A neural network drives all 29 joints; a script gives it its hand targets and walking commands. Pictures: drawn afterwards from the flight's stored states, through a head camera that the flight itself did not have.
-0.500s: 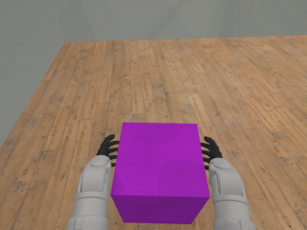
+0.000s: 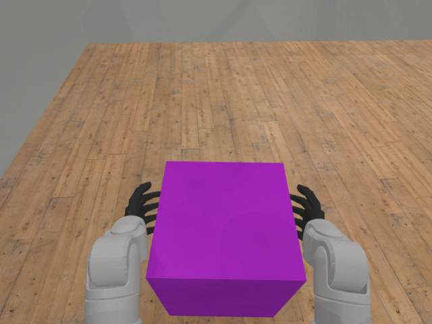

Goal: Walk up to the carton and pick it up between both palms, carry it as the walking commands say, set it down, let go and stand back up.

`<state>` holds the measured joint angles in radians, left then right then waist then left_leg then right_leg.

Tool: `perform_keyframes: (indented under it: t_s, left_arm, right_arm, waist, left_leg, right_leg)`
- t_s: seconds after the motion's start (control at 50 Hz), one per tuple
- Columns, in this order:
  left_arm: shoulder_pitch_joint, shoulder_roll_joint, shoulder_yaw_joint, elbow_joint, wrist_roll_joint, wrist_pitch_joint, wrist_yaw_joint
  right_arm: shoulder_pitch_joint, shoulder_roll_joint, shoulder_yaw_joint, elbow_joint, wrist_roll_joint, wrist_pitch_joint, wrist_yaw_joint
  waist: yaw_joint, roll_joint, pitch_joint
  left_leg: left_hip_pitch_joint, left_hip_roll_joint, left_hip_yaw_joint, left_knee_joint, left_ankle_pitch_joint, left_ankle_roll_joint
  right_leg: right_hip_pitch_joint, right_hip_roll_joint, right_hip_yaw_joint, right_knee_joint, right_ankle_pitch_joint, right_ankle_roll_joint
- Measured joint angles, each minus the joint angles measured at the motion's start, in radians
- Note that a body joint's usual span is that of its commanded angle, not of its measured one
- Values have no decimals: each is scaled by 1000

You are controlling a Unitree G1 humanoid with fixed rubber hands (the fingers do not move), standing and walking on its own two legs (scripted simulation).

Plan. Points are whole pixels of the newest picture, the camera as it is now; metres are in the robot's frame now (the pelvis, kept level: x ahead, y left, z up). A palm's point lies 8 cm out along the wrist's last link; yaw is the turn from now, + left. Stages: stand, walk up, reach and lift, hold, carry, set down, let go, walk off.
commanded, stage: carry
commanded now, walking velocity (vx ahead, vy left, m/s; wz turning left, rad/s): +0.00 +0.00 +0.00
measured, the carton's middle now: (222, 244) +0.28 +0.00 +0.01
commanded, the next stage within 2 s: none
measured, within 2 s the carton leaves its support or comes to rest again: neither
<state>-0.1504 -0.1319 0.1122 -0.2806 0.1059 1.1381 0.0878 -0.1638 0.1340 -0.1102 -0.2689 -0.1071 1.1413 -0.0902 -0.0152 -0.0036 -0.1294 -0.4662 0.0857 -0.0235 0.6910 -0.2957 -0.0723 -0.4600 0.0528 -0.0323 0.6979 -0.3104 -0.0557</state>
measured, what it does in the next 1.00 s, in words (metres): stands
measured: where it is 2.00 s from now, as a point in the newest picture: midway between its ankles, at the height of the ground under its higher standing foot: outside the picture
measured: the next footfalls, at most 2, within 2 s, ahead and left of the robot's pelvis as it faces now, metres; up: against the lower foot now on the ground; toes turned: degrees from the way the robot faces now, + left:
left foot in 1.54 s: +0.27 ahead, +0.07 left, +0.00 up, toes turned +14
right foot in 1.92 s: +0.33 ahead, -0.25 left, +0.00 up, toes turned -6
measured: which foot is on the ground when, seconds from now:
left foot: down 0.00-1.00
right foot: down 0.00-1.00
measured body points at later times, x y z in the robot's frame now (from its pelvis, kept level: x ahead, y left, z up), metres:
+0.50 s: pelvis -0.01 +0.03 +0.02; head -0.05 +0.03 +0.46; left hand +0.26 +0.19 +0.10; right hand +0.27 -0.11 +0.10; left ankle +0.02 +0.15 -0.72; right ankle +0.03 -0.08 -0.72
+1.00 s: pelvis +0.03 +0.04 +0.02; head -0.01 +0.03 +0.47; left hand +0.29 +0.21 +0.11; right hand +0.31 -0.09 +0.11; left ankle +0.02 +0.15 -0.72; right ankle +0.03 -0.08 -0.71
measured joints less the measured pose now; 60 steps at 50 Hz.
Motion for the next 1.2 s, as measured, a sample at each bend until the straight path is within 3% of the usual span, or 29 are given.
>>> perform_keyframes:
  t_s: [0.06,0.12,0.2,0.28,0.82,0.92,1.0,1.08,1.2]
  left_arm:
    - [1,0,-2,-9,-3,32,1]
    - [-3,-1,-12,-7,1,57,3]
    - [-2,-1,-8,-22,6,77,3]
    - [-4,-1,3,-20,7,85,1]
    - [-1,-1,-1,-11,14,68,-3]
    - [13,1,-5,-15,13,76,-4]
    - [6,0,6,-8,12,80,-7]
    - [-6,-1,9,11,13,80,-10]
    - [-19,-3,6,8,15,69,-8]
  right_arm:
    - [8,-2,5,-16,-2,33,-3]
    - [20,-3,-3,-29,1,55,-4]
    - [10,-1,0,-29,0,71,-3]
    - [-8,1,3,-11,-10,81,1]
    - [-5,1,3,-3,-21,63,12]
    - [4,0,11,-7,-23,75,10]
    - [-5,1,15,1,-31,81,10]
    - [-7,1,11,7,-36,84,10]
    - [-16,2,-3,-1,-28,72,9]
  waist:
    - [5,13,-2]
    - [-2,6,-2]
    - [5,-9,-3]
    - [18,-7,-19]
    - [17,3,-6]
    - [24,11,-23]
    - [27,18,-42]
    - [27,21,-56]
    - [18,8,-31]
  left_leg:
    - [-12,10,-10,16,-15,12]
    - [1,4,35,32,-80,35]
    - [55,-14,66,-66,40,41]
    - [76,-21,75,-99,45,44]
    - [105,-77,95,-146,58,94]
    - [149,-77,98,-185,30,101]
    - [180,-71,100,-203,32,101]
    - [201,-59,95,-172,-18,83]
    - [223,-35,90,-125,-96,59]
  right_leg:
    - [4,10,-12,-13,9,-7]
    - [24,-6,-29,-41,22,-9]
    - [48,-27,-28,-74,40,2]
    - [70,-32,-20,-116,64,17]
    - [93,-87,-1,-144,70,65]
    - [130,-86,-2,-164,-9,63]
    - [157,-86,-13,-169,-36,60]
    - [195,-80,-24,-189,19,57]
    - [213,-59,-28,-138,-65,46]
